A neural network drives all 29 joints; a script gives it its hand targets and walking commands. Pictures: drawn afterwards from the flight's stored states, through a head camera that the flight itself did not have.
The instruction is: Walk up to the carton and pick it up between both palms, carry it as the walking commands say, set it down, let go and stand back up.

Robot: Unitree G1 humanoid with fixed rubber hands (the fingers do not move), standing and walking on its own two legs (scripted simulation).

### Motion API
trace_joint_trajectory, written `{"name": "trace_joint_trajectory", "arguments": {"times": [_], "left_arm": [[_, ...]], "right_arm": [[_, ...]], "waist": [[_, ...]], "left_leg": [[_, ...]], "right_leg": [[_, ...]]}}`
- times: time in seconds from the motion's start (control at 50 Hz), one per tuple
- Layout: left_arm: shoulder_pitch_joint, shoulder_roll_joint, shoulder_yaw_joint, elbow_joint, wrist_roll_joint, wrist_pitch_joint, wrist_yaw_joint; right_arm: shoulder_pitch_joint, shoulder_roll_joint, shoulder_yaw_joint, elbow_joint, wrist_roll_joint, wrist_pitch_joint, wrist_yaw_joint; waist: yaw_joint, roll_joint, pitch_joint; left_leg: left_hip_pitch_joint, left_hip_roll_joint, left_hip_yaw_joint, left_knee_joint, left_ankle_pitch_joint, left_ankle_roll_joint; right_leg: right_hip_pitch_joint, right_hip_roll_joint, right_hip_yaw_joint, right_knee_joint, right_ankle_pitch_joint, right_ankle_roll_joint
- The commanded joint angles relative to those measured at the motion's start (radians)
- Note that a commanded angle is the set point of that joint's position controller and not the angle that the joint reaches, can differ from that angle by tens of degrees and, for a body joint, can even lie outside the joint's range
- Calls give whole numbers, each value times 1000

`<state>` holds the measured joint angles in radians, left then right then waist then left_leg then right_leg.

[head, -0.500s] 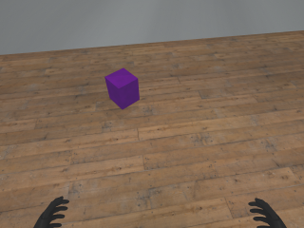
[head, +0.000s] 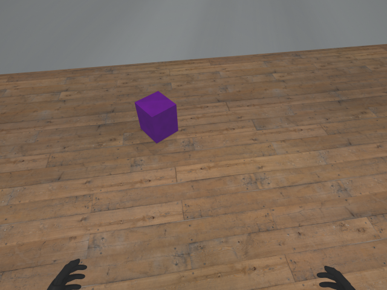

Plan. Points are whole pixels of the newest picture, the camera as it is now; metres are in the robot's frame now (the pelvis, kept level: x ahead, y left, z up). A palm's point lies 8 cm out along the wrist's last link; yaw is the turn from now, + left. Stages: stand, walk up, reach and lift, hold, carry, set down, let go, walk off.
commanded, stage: stand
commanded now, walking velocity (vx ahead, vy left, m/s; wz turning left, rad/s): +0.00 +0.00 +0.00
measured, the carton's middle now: (157, 117) +1.34 +0.27 -0.64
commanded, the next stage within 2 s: walk up in 0.70 s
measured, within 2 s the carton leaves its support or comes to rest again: neither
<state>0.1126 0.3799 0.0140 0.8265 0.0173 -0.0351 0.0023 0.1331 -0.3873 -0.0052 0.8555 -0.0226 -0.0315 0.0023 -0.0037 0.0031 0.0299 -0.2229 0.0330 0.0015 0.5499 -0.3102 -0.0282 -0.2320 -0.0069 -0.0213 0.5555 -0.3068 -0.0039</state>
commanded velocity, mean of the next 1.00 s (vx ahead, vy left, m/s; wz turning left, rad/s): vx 0.07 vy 0.00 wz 0.03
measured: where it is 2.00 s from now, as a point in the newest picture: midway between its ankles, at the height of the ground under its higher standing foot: (177, 255)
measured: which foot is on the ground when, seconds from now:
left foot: down 0.00-0.96, up 0.98-1.00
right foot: down 0.00-1.00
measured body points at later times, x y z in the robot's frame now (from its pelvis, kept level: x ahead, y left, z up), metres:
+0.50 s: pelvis -0.01 +0.00 +0.01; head +0.00 +0.00 +0.46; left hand +0.11 +0.32 -0.10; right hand +0.11 -0.30 -0.10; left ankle -0.01 +0.14 -0.73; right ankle -0.01 -0.12 -0.73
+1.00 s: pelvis -0.01 +0.00 +0.01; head +0.01 +0.00 +0.46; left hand +0.09 +0.32 -0.10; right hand +0.10 -0.30 -0.11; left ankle -0.01 +0.14 -0.71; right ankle -0.01 -0.12 -0.73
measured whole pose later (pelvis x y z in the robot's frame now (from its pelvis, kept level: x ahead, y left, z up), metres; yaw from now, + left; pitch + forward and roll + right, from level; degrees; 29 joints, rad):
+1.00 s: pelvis -0.01 +0.00 +0.01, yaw +4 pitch +1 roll +0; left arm 0.11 0.36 0.05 0.98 0.03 -0.02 -0.01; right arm 0.15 -0.37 -0.05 0.98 -0.03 0.04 0.03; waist 0.00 -0.01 0.02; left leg -0.33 0.02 -0.01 0.69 -0.40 -0.01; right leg -0.19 -0.06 -0.10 0.41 -0.25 0.01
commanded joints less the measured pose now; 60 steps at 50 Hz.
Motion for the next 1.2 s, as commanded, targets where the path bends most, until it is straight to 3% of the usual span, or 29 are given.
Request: {"name": "trace_joint_trajectory", "arguments": {"times": [0.0, 0.06, 0.12, 0.2, 0.22, 0.3, 0.4, 0.44, 0.5, 0.54, 0.62, 0.74, 0.76, 0.8, 0.84, 0.86, 0.88, 0.9, 0.92, 0.94, 0.96, 0.98, 1.0, 1.02, 1.06, 1.1, 1.14, 1.16, 1.18], "left_arm": [[-29, 159, 35, -32, -11, -18, -4], [-50, 179, 33, 0, -4, -20, -4], [-40, 154, 26, 25, -7, -4, -3], [-68, 180, 30, 52, -2, -20, -8], [-64, 176, 33, 58, -2, -11, -8], [-60, 182, 32, 93, -5, -7, -4], [-79, 162, 22, 106, -9, -5, -9], [-74, 184, 31, 130, -7, -4, -2], [-58, 169, 30, 140, -4, -1, -3], [-59, 197, 40, 147, -6, 5, 0], [-86, 184, 25, 150, 3, 9, 8], [-58, 173, 22, 161, -8, 3, -5], [-70, 195, 27, 178, -10, 5, -1], [-97, 180, 23, 154, -3, 6, 1], [-53, 171, 20, 173, -4, 6, 0], [-66, 169, 17, 173, -5, 7, -1], [-27, 153, 80, 102, 28, 52, -52], [20, 61, 57, 129, 10, 50, -31], [163, 151, 74, 168, 17, 39, -19], [264, 206, 97, 190, 17, 23, 0], [263, 217, 92, 193, 11, 7, 16], [177, 184, 87, 169, 7, -2, 18], [82, 165, 83, 128, 9, -8, 14], [71, 139, 85, 115, 13, -18, 13], [60, 114, 76, 123, 14, -27, 1], [80, 84, 71, 123, 16, -29, -18], [101, 97, 74, 142, 21, -22, -22], [155, 56, 63, 152, 19, -15, -23], [177, 47, 56, 170, 20, -9, -24]], "right_arm": [[-22, -171, -37, -23, 5, -19, 2], [-50, -142, -28, -11, 8, -16, 3], [-61, -164, -30, 22, 3, -12, -6], [-78, -159, -22, 39, 11, -15, 9], [-60, -163, -23, 44, 6, -14, 6], [-67, -165, -26, 71, 1, -14, -3], [-95, -199, -39, 106, 8, -11, -8], [-69, -156, -22, 108, 6, -9, 1], [-76, -171, -27, 116, 8, -13, -4], [-76, -193, -28, 133, 5, -7, -3], [-85, -148, -19, 126, 1, 1, -7], [-80, -198, -33, 148, 6, -4, -4], [-96, -173, -31, 136, 7, -4, -1], [-78, -198, -36, 154, 12, -2, -5], [-69, -175, -31, 147, 4, -2, 1], [-102, -193, -38, 154, 3, -3, 0], [111, -163, -91, 178, 4, 57, -23], [-51, -84, -54, 112, 4, 67, 26], [-221, -54, -51, 7, -2, 64, 42], [-302, -7, -49, -57, -12, 58, 44], [-257, -4, -52, -57, -22, 49, 39], [-205, -15, -63, -30, -36, 40, 43], [-85, -37, -66, 2, -28, 29, 53], [-3, -30, -65, 31, -13, 19, 61], [-32, 3, -56, 19, 2, 28, 72], [-53, 41, -45, 3, 13, 25, 82], [-37, 35, -47, 27, 7, 19, 78], [0, 45, -48, 34, 5, 11, 73], [165, -19, -75, 90, -1, -3, 57]], "waist": [[0, 27, -87], [1, -50, -76], [9, 39, -17], [13, -26, -75], [4, 22, -65], [6, -28, -61], [12, 24, -60], [9, -17, -72], [5, 48, -60], [22, -25, -43], [-7, 33, -70], [13, -18, -52], [7, 20, -49], [6, -37, -48], [12, 4, -27], [15, -8, -45], [-13, -75, 5], [75, 98, 69], [151, -67, 87], [209, -219, 60], [171, -128, 62], [126, -74, 3], [50, -77, -28], [19, -81, -64], [5, -125, -11], [14, -244, 30], [11, -187, 50], [6, -167, 15], [-64, -77, -69]], "left_leg": [[33, 75, -51, -103, 196, 73], [52, 88, -61, -134, 225, 67], [20, 77, -57, -163, 180, 66], [36, 86, -75, -181, 174, 66], [50, 79, -53, -184, 176, 60], [65, 89, -76, -213, 164, 66], [79, 85, -79, -223, 208, 56], [94, 99, -70, -218, 241, 53], [56, 88, -65, -234, 228, 49], [64, 96, -82, -244, 231, 53], [126, 105, -74, -244, 204, 51], [76, 89, -75, -241, 199, 57], [81, 98, -77, -255, 213, 51], [89, 95, -72, -255, 192, 47], [74, 96, -87, -259, 182, 55], [76, 98, -80, -270, 167, 58], [-17, 228, -282, -181, -384, 102], [-325, 59, -134, -178, -479, 75], [-525, 7, -10, 26, -265, 41], [-684, 22, -4, 351, -143, 16], [-669, 72, -94, 420, -87, 21], [-565, 78, -80, 456, -52, 11], [-458, 90, -82, 451, -27, 7], [-390, 78, -34, 355, -21, 2], [-258, 52, 19, 234, -6, -10], [-156, 35, 58, 111, 10, -9], [-77, 28, 108, 4, 47, 2], [40, -10, 145, -20, 26, 2], [239, -4, 145, -27, -39, -3]], "right_leg": [[48, -95, 82, -122, 227, -44], [43, -98, 78, -141, 226, -43], [39, -103, 93, -175, 213, -36], [87, -107, 86, -188, 210, -33], [89, -111, 99, -196, 216, -34], [91, -110, 88, -211, 214, -30], [81, -105, 78, -229, 206, -25], [90, -112, 87, -242, 204, -24], [125, -119, 78, -227, 251, -19], [118, -119, 73, -232, 211, -21], [69, -118, 83, -244, 173, -28], [115, -116, 75, -242, 245, -14], [105, -123, 76, -245, 220, -22], [92, -121, 78, -255, 237, -23], [94, -119, 76, -248, 196, -23], [100, -129, 74, -259, 174, -24], [-42, -124, 29, -129, -356, 9], [146, -144, 57, -173, -359, -18], [278, -307, 254, -285, -393, -69], [355, -494, 482, -450, -502, -140], [286, -539, 513, -465, -492, -164], [205, -472, 419, -475, -454, -148], [151, -409, 297, -441, -353, -123], [189, -351, 175, -422, -259, -116], [65, -291, 56, -429, -186, -86], [-6, -263, -6, -419, -175, -72], [-42, -270, -29, -344, -199, -73], [-95, -215, -74, -253, -210, -75], [-178, -148, -135, -36, -220, -68]]}}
